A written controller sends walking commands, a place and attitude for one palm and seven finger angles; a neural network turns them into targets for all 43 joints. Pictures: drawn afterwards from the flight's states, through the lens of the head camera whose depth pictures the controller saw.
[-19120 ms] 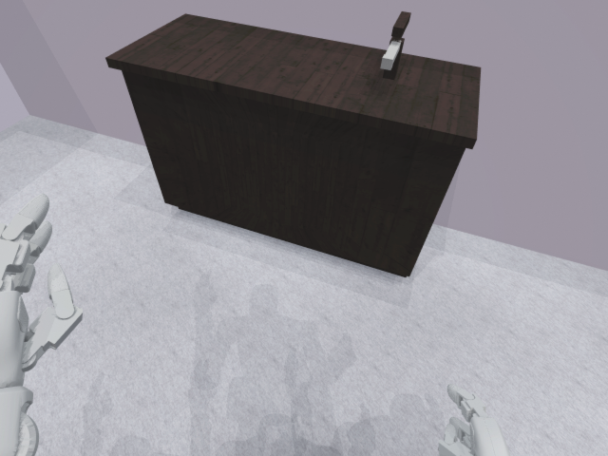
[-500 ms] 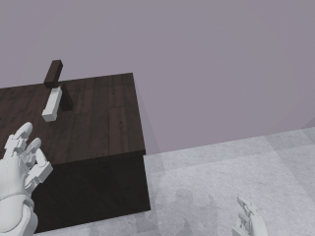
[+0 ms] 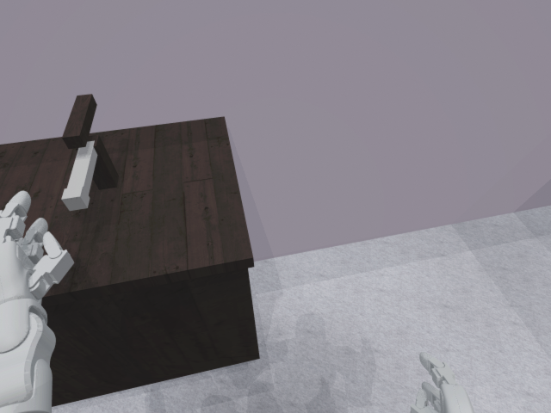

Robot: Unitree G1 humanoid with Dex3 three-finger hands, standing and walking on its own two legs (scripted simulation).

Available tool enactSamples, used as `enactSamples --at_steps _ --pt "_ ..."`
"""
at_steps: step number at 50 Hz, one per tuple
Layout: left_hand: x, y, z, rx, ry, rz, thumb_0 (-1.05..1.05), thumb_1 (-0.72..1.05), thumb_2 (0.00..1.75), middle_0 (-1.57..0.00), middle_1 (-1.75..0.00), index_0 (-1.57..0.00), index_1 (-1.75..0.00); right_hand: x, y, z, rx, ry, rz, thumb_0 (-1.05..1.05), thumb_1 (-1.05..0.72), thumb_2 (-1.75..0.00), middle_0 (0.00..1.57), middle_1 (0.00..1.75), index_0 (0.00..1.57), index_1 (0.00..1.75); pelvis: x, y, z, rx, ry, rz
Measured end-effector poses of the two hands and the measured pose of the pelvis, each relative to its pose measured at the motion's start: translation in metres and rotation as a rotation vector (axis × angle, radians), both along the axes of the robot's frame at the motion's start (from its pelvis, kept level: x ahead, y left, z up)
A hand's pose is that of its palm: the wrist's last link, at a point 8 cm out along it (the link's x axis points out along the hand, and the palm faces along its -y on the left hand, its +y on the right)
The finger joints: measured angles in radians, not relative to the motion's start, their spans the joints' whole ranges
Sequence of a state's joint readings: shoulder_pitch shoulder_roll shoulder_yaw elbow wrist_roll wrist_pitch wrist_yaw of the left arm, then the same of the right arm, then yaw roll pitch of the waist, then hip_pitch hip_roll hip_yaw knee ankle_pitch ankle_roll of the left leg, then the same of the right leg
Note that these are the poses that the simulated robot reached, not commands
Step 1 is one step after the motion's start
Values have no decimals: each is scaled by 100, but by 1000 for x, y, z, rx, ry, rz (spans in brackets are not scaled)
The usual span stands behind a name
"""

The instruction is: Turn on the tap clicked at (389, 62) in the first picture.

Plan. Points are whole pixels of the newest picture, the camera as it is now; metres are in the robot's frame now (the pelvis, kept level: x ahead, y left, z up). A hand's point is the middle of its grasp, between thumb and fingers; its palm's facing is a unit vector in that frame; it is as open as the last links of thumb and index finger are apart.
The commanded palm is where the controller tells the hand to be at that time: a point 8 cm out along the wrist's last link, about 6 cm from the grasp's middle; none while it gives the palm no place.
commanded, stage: reach beside the lever's end, fingers flat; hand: left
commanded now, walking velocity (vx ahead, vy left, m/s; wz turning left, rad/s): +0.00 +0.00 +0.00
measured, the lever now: (76, 198) +0.40 +0.37 +0.08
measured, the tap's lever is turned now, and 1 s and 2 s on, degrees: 0 0 1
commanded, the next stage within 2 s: push the lever round in 1.20 s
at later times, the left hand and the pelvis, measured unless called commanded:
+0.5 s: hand (60, 224) +0.34 +0.35 +0.10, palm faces +0.53 -0.84 -0.09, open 7.8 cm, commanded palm +0.29 +0.39 +0.09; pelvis +0.00 +0.01 -0.01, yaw +0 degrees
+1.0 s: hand (53, 214) +0.37 +0.39 +0.08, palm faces +0.51 -0.85 -0.09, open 7.9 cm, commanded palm +0.32 +0.42 +0.08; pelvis +0.00 +0.02 -0.01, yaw -1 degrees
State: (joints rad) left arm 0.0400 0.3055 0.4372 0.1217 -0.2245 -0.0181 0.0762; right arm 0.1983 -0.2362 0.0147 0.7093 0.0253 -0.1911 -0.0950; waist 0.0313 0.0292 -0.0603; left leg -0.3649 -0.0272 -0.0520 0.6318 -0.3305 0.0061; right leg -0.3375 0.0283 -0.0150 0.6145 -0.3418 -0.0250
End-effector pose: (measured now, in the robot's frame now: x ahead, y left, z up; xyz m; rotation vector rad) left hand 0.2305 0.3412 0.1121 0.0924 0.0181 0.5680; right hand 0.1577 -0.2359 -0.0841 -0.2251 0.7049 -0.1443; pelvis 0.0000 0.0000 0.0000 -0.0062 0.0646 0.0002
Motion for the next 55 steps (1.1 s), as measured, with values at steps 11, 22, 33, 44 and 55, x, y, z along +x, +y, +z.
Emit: enactSamples --at_steps 11,22,33,44,55 --pt "13 33 -4 1 -15 26 2 89 90 -17 -21 -17 -21 -14 -9 -9 -41 83 -14 1 -91 -90 20 30 21 30 -2 2 -3 -11 22 11" --pt "52 41 -9 -3 -3 -11 2 89 90 -16 -19 -16 -19 -37 -14 -17 -54 158 -50 1 -91 -90 20 30 21 30 -2 6 -6 -15 64 4" --pt "73 68 -24 -17 37 32 2 89 90 -16 -16 -15 -16 -69 -22 -26 -71 289 -82 1 -91 -90 20 30 21 30 -1 6 -10 -22 106 1" --pt "98 86 -24 -21 26 -18 2 90 90 -15 -15 -15 -15 -97 -29 -28 -92 392 -134 1 -91 -90 20 30 21 30 1 11 -15 -33 152 -10" --pt "82 87 -33 -24 -8 3 2 89 90 -15 -15 -15 -15 -94 -18 -27 -72 387 -135 1 -91 -90 20 30 21 30 3 19 -15 -37 149 -17"
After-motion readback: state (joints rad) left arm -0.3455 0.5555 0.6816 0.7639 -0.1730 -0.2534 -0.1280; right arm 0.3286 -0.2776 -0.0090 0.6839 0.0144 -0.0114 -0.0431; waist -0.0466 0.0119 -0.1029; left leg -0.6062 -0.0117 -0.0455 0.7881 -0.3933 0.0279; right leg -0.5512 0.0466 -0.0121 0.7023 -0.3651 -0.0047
